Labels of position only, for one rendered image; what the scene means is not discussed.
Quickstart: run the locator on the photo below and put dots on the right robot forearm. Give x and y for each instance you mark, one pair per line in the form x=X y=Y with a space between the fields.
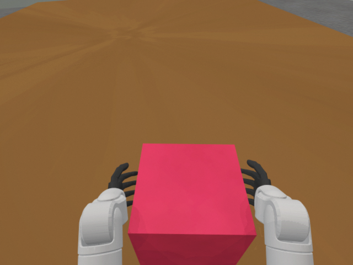
x=287 y=229

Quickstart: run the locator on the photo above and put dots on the robot left hand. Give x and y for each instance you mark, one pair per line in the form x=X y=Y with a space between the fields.
x=117 y=181

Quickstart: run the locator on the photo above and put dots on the left robot forearm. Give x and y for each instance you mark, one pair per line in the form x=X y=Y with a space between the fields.
x=100 y=239

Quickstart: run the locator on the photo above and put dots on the carton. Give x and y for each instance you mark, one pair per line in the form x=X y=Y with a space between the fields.
x=190 y=206

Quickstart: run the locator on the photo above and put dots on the robot right hand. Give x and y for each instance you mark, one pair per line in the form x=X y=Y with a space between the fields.
x=260 y=177

